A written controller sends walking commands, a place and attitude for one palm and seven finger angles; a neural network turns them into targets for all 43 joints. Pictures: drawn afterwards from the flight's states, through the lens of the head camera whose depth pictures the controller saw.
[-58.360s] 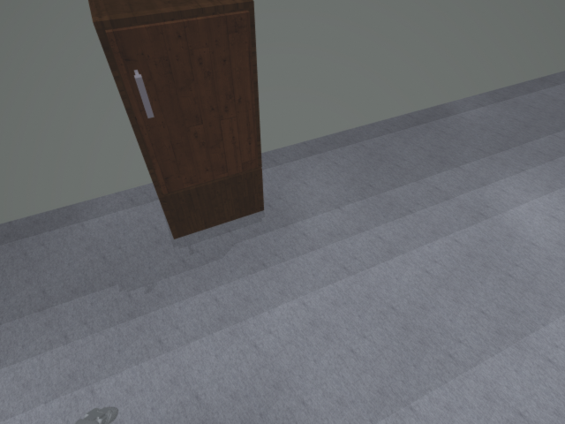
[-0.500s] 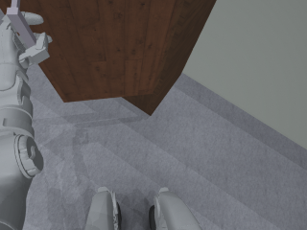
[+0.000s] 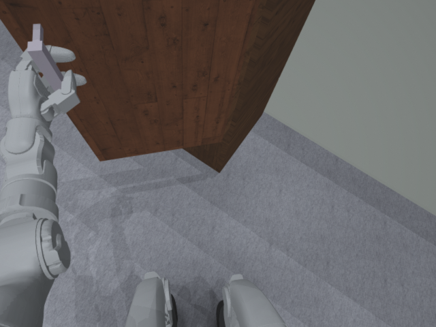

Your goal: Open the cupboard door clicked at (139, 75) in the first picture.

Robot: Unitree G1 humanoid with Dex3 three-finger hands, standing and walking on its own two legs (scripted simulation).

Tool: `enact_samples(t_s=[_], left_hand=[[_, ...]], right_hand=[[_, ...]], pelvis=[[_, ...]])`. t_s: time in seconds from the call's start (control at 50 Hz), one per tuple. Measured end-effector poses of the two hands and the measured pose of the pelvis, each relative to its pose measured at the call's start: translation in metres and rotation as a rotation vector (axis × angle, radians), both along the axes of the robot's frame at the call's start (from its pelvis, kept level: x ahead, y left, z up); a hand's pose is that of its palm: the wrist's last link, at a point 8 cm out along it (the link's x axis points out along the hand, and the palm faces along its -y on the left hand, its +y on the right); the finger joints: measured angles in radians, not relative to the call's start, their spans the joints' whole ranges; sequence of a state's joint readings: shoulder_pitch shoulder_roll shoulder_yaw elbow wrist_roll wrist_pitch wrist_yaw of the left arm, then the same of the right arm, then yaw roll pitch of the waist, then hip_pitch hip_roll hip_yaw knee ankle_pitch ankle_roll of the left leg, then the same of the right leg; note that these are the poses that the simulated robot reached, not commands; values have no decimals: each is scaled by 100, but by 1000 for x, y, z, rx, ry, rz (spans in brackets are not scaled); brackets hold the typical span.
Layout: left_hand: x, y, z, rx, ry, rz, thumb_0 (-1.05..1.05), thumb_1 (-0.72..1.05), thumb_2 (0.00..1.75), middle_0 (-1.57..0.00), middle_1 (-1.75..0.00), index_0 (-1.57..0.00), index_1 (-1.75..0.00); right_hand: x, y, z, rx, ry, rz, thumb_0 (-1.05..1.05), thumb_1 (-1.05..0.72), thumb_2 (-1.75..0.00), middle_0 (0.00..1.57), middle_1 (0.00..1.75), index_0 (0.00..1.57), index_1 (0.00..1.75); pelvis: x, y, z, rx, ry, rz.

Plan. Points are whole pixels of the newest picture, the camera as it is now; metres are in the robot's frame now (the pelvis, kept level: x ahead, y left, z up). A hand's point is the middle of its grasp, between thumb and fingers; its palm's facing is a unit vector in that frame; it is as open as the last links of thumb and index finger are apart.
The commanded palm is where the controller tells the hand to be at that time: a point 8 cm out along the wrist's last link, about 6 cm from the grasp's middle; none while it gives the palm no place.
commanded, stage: pull the door open along its arc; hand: left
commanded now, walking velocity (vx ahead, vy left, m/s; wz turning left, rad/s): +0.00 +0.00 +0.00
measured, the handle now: (54, 68) +0.56 +0.24 +0.06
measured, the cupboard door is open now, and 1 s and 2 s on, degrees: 47 88 91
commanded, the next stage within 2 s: open thumb and fingers to let go in 0.74 s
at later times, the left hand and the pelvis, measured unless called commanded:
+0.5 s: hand (121, 163) +0.38 +0.13 +0.05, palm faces +0.49 -0.87 +0.02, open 5.5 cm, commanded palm +0.32 +0.15 +0.05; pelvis +0.00 -0.01 +0.02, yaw +3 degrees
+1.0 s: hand (169, 199) +0.32 +0.06 +0.05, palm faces +0.46 -0.89 -0.01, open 6.1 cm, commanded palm +0.27 +0.10 +0.05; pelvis -0.01 -0.05 +0.02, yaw +6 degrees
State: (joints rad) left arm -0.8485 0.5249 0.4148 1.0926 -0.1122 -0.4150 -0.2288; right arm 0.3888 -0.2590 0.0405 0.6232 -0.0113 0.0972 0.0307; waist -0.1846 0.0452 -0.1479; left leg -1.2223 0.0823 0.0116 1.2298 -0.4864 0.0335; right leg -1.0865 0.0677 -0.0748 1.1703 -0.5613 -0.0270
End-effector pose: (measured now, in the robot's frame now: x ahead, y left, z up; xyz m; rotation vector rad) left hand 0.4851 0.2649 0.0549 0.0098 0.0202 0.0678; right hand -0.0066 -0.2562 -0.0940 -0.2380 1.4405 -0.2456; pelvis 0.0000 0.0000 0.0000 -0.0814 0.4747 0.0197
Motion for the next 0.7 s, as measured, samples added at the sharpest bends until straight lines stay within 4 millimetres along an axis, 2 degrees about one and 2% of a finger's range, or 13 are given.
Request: enact_samples(t_s=[0.08,0.18,0.28,0.4,0.52,0.7], left_hand=[[-20,-6,0,-4,-2,-8,0,77,79,-38,-135,-38,-135],[-54,-18,-1,-23,-7,0,0,76,77,-36,-135,-38,-135],[-90,-43,-4,-122,-28,214,2,73,77,-36,-136,-39,-135],[-126,-75,-3,-44,-36,372,0,74,79,-36,-136,-39,-135],[-156,-105,-2,-24,-31,447,-1,75,79,-36,-136,-38,-134],[-199,-148,0,-16,-15,401,0,74,77,-35,-135,-37,-134]], right_hand=[[19,2,3,21,-48,7,0,-90,-90,20,30,20,29],[53,3,8,43,-140,40,0,-90,-90,20,30,20,29],[95,8,10,72,-246,119,0,-90,-90,20,30,20,29],[134,18,7,121,-345,213,0,-90,-90,20,30,20,29],[150,24,4,157,-392,255,0,-90,-90,20,30,20,29],[150,15,7,166,-432,276,1,-90,-90,20,30,20,29]], pelvis=[[5,0,6,8,-19,0],[11,1,14,17,-49,5],[13,1,19,27,-76,8],[8,-5,16,41,-101,22],[1,-15,16,54,-132,38],[-3,-32,20,70,-175,56]])
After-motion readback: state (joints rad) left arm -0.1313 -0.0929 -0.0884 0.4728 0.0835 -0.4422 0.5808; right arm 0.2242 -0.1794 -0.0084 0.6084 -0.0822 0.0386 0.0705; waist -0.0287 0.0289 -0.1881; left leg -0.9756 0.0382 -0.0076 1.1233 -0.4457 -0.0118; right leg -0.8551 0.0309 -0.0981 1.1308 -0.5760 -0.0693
